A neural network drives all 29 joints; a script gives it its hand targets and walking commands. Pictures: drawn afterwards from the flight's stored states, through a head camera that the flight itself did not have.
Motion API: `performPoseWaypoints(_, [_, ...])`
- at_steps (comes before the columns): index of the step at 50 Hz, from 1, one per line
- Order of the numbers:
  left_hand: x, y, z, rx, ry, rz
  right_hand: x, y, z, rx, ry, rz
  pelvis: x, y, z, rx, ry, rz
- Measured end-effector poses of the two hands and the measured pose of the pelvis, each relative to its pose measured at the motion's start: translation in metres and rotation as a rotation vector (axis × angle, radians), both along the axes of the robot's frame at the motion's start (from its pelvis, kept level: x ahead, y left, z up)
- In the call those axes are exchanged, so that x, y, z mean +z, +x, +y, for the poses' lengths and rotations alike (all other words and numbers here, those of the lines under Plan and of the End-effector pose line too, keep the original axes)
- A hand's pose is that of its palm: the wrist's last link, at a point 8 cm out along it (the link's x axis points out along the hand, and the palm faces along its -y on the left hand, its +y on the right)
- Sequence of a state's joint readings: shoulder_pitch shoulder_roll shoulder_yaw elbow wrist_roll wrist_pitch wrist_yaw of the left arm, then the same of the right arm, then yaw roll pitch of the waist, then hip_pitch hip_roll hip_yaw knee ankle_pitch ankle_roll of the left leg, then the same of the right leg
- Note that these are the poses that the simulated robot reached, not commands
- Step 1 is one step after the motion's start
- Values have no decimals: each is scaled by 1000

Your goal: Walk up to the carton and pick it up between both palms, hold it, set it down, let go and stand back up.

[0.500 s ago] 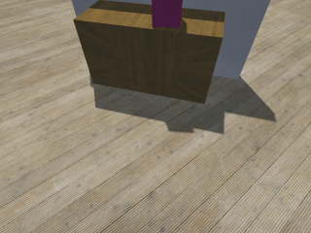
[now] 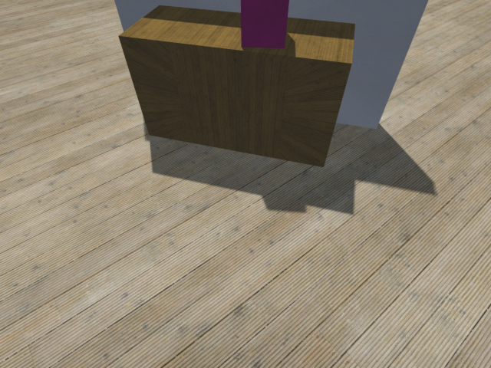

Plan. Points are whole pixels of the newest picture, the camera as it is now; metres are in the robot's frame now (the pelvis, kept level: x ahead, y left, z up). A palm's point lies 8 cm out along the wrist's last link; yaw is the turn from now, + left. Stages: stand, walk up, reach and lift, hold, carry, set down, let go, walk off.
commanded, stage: stand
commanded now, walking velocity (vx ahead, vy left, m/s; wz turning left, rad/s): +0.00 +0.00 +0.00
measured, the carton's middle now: (265, 9) +1.55 -0.13 -0.02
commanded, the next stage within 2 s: walk up in 1.52 s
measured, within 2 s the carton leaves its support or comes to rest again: neither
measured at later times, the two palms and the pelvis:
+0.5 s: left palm out of the picture +0.06 +0.27 -0.12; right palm out of the picture +0.05 -0.27 -0.13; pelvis +0.00 +0.00 +0.00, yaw +0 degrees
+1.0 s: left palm out of the picture +0.06 +0.27 -0.12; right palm out of the picture +0.05 -0.27 -0.13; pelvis +0.00 +0.00 +0.00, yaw +0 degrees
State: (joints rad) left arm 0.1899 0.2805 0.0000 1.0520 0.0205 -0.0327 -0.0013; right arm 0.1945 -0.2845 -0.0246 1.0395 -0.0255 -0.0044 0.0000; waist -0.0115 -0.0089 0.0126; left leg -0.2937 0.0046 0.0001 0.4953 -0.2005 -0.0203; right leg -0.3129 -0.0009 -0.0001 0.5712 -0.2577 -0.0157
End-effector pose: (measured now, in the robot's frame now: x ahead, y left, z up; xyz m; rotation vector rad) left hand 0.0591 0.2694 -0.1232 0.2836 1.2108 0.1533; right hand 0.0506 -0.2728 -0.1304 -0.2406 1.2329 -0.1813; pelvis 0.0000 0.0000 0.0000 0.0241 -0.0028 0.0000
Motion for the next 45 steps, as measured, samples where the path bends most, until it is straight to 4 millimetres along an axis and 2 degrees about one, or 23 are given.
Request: performPoseWaypoints(45, [0, -1, 2, 6, -4, 9, 1, 1, 1, 2, -2, 6, 1, 2, 1, 0, -2, 6])
